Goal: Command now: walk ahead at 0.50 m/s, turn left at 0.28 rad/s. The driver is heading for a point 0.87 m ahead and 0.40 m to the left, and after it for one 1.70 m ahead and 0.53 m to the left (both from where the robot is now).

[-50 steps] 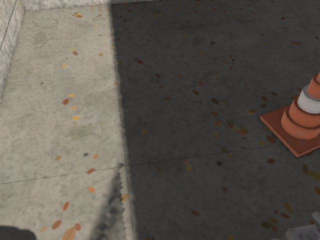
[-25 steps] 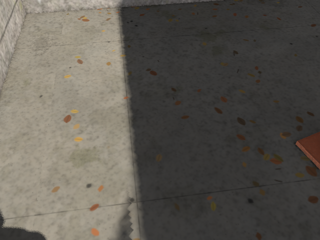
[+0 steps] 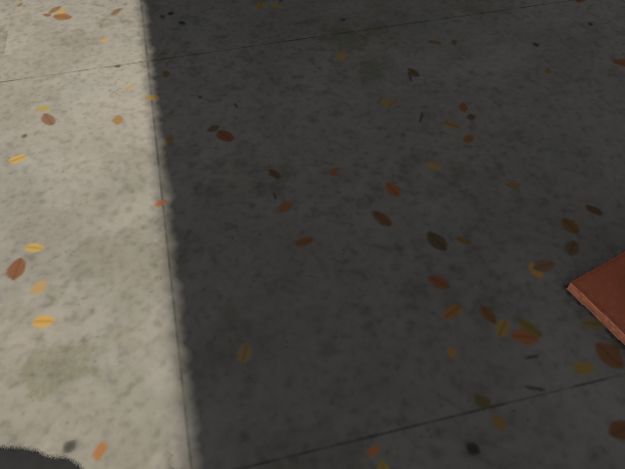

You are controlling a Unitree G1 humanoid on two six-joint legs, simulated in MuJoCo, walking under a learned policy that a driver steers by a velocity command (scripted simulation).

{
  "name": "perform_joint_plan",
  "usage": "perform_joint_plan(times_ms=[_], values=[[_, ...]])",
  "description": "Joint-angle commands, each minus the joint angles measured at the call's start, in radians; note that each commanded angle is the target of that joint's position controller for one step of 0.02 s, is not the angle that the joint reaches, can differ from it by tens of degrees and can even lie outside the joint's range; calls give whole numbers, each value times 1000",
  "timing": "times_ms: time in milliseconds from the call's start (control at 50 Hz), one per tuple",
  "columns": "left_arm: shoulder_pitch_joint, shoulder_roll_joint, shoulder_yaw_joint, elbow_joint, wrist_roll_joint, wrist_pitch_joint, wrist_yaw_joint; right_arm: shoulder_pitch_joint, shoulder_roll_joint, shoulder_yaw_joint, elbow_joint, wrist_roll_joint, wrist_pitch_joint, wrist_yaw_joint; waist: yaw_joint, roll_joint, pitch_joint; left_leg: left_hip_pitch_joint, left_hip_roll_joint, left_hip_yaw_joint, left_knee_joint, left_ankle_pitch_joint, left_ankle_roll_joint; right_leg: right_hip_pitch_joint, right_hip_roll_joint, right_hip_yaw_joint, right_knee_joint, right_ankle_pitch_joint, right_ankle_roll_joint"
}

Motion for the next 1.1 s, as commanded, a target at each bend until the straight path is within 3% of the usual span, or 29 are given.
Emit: perform_joint_plan(times_ms=[20,60,120,140,200,280,320,340,360,380,400,420,440,460,480,520,580,620,680,780,800,820,840,860,880,900,960,1000,1100], values=[[130,71,13,24,28,-12,16,-81,-20,-22,-159,-4,11,-37,47,29,-105,-425,97,-24,-86,362,24,283,-440,471,-219,168,-195],[31,48,6,21,46,-13,24,-70,21,-29,-153,-12,29,-33,-16,-61,37,-288,92,-40,-364,436,26,-15,-300,213,-262,209,-100],[99,86,19,40,47,-28,73,-219,-45,-45,-227,-40,16,-11,20,-107,45,-214,93,-22,-790,616,-8,22,-238,93,-303,295,-103],[120,101,29,39,41,-31,82,-267,-45,-39,-238,-52,14,5,35,-100,30,-199,97,-6,-905,685,-1,74,-239,70,-296,304,-111],[141,162,54,36,20,-41,94,-402,-58,-32,-286,-50,22,45,73,-55,30,-155,72,56,-1042,747,36,174,-275,28,-316,380,-99],[203,165,68,56,-7,-24,80,-516,-91,-40,-347,-57,40,67,104,-17,65,-136,35,124,-1160,580,91,346,-290,-45,-263,468,-58],[201,224,87,44,-7,-12,77,-463,-122,-55,-364,-62,37,77,50,-68,4,23,-41,200,-1205,435,127,386,-272,-101,-90,781,-38],[182,224,85,41,-1,-5,76,-337,-168,-81,-320,-66,34,83,-22,-33,-71,219,-98,236,-1294,489,156,362,-225,-136,118,842,-16],[181,200,78,9,19,-11,77,-143,-276,-123,-273,-62,36,68,-86,60,-181,583,-3,32,-1285,643,220,84,-182,-146,450,623,32],[259,51,27,-51,41,-53,47,-100,-395,-135,-267,-56,26,68,14,322,-318,939,253,-553,-1434,509,418,-347,39,-19,843,-317,80],[137,135,46,-71,6,-103,26,23,-333,-116,-266,-70,27,60,-73,219,-416,1045,291,-719,-1565,405,413,-492,49,173,906,-344,50],[47,152,58,-94,-20,-117,25,-34,-296,-107,-254,-81,22,50,-64,171,-274,982,271,-588,-1570,486,361,-601,13,164,876,-264,29],[15,140,54,-99,-1,-117,37,-151,-261,-97,-292,-71,16,45,-16,56,-195,809,236,-471,-1561,608,323,-551,-29,169,787,-181,20],[22,144,64,-94,21,-103,49,-256,-226,-87,-313,-64,12,48,47,4,-144,610,193,-359,-1569,717,287,-428,-66,164,687,-123,23],[52,148,75,-95,21,-81,56,-307,-201,-79,-329,-68,7,50,95,8,-132,492,164,-302,-1588,765,269,-328,-89,170,626,-105,27],[50,124,79,-120,27,-47,63,-304,-199,-78,-331,-60,-3,46,118,15,-112,384,134,-243,-1610,902,265,-255,-76,145,542,-85,46],[-53,86,69,-174,40,-38,73,-263,-225,-88,-327,-49,-2,23,102,26,-75,303,70,-130,-1574,1137,236,-215,-13,108,278,62,81],[-143,57,56,-207,37,-37,61,-209,-248,-98,-317,-44,21,9,72,52,-83,286,46,-120,-1542,1120,182,-147,41,95,125,201,82],[-213,83,56,-241,18,-30,39,-174,-236,-101,-320,-43,51,-12,48,96,-85,310,37,-181,-1502,971,120,-103,81,120,8,313,84],[-169,148,68,-257,31,-39,54,-226,-205,-104,-368,-48,45,-15,88,140,-97,404,32,-319,-1356,876,105,-22,70,178,-136,235,42],[-92,158,74,-248,34,-47,59,-271,-189,-99,-391,-46,45,-12,138,112,-136,353,-21,-290,-1236,860,78,130,25,180,-203,364,11],[37,197,81,-226,56,-42,69,-281,-132,-81,-425,-62,39,-5,167,16,-264,189,-93,-211,-998,630,28,433,-142,295,-126,746,-66],[92,207,78,-218,70,-34,61,-63,-99,-64,-421,-54,40,2,98,-254,-436,-50,-231,-182,-709,-123,-25,746,-431,611,-81,1057,-310],[25,203,82,-245,41,-19,55,13,-234,-81,-398,-53,47,18,51,-221,-484,-91,-130,-166,-548,-72,-42,677,-500,725,-119,724,-340],[-31,127,62,-286,39,-6,59,-98,-299,-101,-399,-51,69,16,88,-131,-362,-125,-87,-105,-493,22,-71,562,-409,598,-153,531,-296],[-71,94,47,-289,38,13,61,-165,-288,-100,-410,-57,94,8,87,-67,-261,-141,-57,-55,-495,90,-87,437,-340,493,-188,379,-250],[-121,120,48,-282,49,36,57,-191,-218,-91,-441,-52,127,9,51,-104,-101,-27,-24,14,-620,200,-72,127,-195,289,-281,207,-182],[-99,141,57,-272,50,35,56,-202,-180,-81,-452,-50,117,6,59,-122,-112,-11,-19,49,-737,222,-69,144,-189,231,-297,248,-196],[-77,191,76,-271,43,47,70,-275,-190,-68,-480,-59,108,10,80,-144,-157,85,27,77,-955,297,-62,176,-248,173,-313,217,-206]])
Keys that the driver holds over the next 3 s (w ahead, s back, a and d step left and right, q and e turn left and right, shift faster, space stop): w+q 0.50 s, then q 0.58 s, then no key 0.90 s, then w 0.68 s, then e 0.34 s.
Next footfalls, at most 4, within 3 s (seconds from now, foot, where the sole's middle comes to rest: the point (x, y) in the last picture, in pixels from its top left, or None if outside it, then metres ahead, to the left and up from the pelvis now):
0.36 left None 0.36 0.17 -0.77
0.80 right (256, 397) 0.65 0.11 -0.77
1.24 left None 0.43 0.27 -0.77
1.58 right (271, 426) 0.58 0.08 -0.77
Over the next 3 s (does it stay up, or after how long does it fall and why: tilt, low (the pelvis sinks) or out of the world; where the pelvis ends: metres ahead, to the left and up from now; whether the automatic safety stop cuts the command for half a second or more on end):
stays up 0.76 0.35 0.01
